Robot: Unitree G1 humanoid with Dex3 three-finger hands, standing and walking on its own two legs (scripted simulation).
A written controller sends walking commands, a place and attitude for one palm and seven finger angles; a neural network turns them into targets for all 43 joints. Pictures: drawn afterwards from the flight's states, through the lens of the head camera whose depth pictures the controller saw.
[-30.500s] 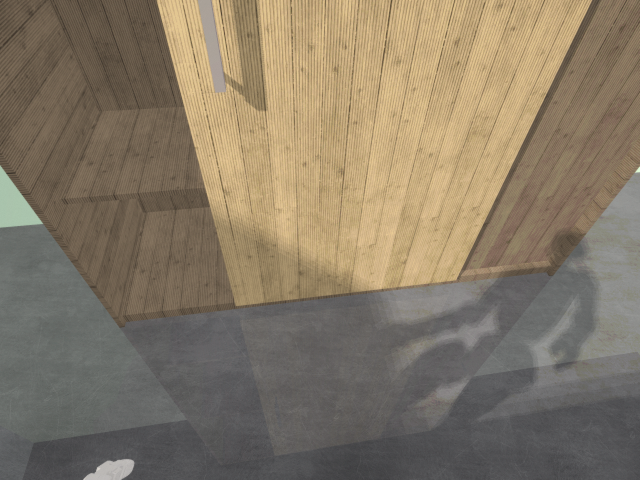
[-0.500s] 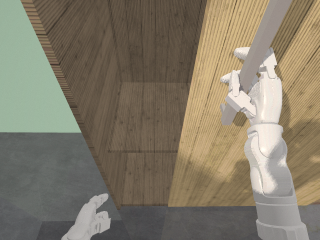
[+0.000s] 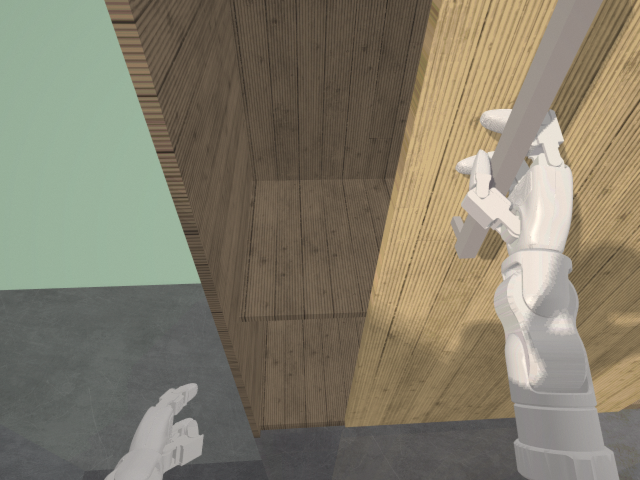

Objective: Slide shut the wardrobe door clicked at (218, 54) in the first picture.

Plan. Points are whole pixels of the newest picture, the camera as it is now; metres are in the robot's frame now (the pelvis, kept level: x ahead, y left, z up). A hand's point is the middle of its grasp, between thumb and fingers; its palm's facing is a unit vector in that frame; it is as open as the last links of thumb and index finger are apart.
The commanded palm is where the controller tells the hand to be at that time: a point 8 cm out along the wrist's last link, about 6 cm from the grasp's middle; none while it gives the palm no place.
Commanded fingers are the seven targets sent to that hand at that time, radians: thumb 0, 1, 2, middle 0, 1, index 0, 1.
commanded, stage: step sideways, sliding the door along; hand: right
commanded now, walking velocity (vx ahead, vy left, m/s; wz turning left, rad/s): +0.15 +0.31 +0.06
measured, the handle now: (509, 125) +0.38 -0.18 +0.28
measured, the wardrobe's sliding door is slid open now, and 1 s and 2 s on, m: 0.25 0.19 0.19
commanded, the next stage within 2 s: none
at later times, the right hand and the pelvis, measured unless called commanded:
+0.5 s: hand (426, 201) +0.33 -0.10 +0.23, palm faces +0.04 +0.99 -0.10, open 6.4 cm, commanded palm +0.30 -0.12 +0.24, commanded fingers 0.00 -0.90 -0.90 0.45 1.40 0.45 1.40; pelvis +0.00 +0.01 +0.00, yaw +1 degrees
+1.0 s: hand (421, 199) +0.33 -0.09 +0.23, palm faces +0.04 +1.00 -0.07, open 6.3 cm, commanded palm +0.30 -0.12 +0.25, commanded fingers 0.00 -0.90 -0.90 0.45 1.40 0.45 1.40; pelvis -0.01 +0.01 +0.00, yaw +3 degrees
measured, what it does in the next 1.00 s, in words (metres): stands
